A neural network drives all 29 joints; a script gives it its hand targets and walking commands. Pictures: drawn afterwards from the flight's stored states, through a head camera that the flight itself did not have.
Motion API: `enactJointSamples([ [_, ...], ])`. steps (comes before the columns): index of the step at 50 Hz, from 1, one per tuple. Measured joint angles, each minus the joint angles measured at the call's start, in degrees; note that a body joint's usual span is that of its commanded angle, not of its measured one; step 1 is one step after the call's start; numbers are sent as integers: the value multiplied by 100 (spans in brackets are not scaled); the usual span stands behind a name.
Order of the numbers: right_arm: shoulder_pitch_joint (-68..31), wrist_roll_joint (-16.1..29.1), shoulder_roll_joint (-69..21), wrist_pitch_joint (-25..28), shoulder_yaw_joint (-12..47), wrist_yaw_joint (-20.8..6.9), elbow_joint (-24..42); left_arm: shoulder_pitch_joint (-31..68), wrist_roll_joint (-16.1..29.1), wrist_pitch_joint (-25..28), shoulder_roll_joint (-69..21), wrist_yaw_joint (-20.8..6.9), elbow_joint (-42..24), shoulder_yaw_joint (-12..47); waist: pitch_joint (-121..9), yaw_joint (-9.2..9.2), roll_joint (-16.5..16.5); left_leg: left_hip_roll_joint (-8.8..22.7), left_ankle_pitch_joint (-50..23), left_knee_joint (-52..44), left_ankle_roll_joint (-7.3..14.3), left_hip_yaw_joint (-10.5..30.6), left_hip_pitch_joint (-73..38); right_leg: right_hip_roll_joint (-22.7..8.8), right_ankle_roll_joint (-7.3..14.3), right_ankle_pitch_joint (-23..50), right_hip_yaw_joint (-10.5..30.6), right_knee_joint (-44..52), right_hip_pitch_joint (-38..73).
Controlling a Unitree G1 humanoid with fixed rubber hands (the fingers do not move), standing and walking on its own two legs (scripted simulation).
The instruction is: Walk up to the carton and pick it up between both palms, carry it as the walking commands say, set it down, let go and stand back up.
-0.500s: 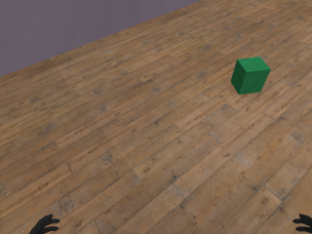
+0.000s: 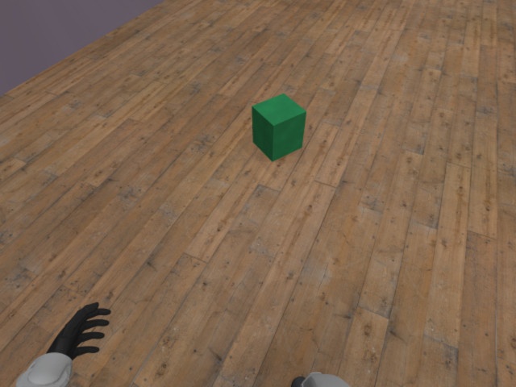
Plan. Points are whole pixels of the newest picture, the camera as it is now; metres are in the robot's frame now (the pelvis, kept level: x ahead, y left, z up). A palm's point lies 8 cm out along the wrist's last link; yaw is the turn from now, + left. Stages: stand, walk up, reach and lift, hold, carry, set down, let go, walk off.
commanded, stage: walk up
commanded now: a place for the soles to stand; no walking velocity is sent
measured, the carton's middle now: (278, 127) +1.44 -0.27 -0.64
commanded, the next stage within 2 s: none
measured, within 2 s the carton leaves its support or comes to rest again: neither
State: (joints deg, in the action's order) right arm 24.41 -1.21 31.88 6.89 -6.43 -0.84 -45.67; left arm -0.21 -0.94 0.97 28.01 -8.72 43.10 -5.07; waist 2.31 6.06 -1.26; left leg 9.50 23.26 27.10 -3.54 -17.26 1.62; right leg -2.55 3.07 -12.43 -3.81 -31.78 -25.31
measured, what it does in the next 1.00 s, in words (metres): walks ahead: right foot, then left foot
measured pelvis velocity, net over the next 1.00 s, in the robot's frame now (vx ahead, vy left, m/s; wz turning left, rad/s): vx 0.45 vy -0.07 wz -0.19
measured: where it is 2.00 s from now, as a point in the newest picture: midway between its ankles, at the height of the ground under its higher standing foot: (278, 232)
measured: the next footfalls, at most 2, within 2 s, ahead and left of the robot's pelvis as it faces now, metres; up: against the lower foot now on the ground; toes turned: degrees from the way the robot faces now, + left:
right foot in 0.02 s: +0.15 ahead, -0.12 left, +0.00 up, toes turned -4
left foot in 0.34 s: +0.34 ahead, +0.11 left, +0.00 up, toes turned +1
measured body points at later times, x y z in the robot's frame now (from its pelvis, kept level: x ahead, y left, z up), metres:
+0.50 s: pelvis +0.24 +0.00 +0.00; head +0.25 +0.02 +0.45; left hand +0.38 +0.31 -0.11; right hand +0.30 -0.37 -0.05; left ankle +0.30 +0.11 -0.73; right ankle +0.23 -0.13 -0.67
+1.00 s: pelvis +0.45 -0.07 +0.00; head +0.46 -0.08 +0.45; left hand +0.60 +0.26 -0.07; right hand +0.48 -0.41 -0.09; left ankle +0.58 +0.05 -0.70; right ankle +0.42 -0.18 -0.73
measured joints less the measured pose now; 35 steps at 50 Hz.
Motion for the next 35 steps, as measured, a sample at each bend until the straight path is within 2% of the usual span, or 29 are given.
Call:
enactJointSamples([
  [1,37,11,-17,-44,10,8,-6,57,-1,40,12,48,-63,-10,24,-18,35,143,206,493,86,34,113,97,85,182,-31,116,136],
  [2,4,40,-74,-86,39,12,-8,68,-2,83,14,123,-147,-39,79,-83,58,235,229,1345,215,260,405,175,80,320,-25,-88,95],
  [4,-177,140,-217,-120,139,25,27,-94,82,130,-26,276,-259,-62,162,-198,81,32,131,3087,377,1005,1185,281,51,90,54,-403,123],
  [6,-370,164,-333,-94,232,15,107,-404,154,149,-121,400,-261,-44,190,-309,169,-108,-80,3745,460,1366,1780,383,5,-74,124,-265,397],
  [8,-504,114,-425,-65,292,-33,185,-750,156,186,-188,460,-233,-12,154,-442,252,-107,-173,3480,450,1477,2215,466,-38,-122,182,-50,662],
  [10,-610,70,-487,-74,307,-100,228,-1075,117,239,-205,472,-223,15,123,-584,293,-99,-186,2887,408,1494,2534,517,-33,-225,230,57,872],
  [13,-782,28,-533,-85,285,-185,236,-1498,64,304,-171,455,-212,43,112,-777,295,-144,-613,1872,381,1423,2776,540,-77,-466,294,96,1160],
  [15,-889,18,-538,-65,250,-234,228,-1716,49,309,-116,435,-186,63,87,-874,240,-256,-991,1274,393,1330,2739,509,-120,-708,348,-9,1318],
  [17,-945,-3,-476,-13,208,-248,268,-1922,24,304,-64,425,-172,88,11,-936,161,-442,-1060,825,466,1234,2510,444,-158,-1092,445,-369,1364],
  [19,-1000,-31,-408,69,159,-192,372,-2018,33,296,-55,467,-117,99,-17,-919,40,-498,-1332,1043,524,1097,2460,413,-79,-1400,636,-1498,981],
  [21,-1011,51,-414,85,142,-143,433,-1978,39,283,-37,523,-18,143,-20,-857,-111,-511,-1018,1188,552,941,2292,465,-112,-1207,817,-2794,398],
  [23,-951,101,-439,68,150,-99,437,-1889,46,290,-9,514,58,145,-34,-781,-262,-542,-856,989,539,805,1969,326,-180,-890,766,-3241,-49],
  [26,-791,75,-390,49,170,-96,423,-1727,26,273,-22,412,117,100,-65,-652,-321,-556,-848,563,494,667,1505,-29,-291,-647,504,-2626,-423],
  [29,-586,56,-276,48,146,-143,408,-1520,2,237,-52,298,133,54,-72,-504,-229,-525,-743,294,468,598,1143,-234,-326,-420,313,-1613,-505],
  [32,-402,76,-187,4,123,-187,354,-1292,-10,235,-54,226,140,12,-72,-352,-114,-479,-550,190,374,573,834,-260,-296,-62,215,-766,-349],
  [35,-231,98,-154,-69,131,-204,291,-1090,-24,280,-8,232,103,-11,-103,-256,-4,-363,-192,402,235,596,645,-120,-201,57,84,-123,47],
])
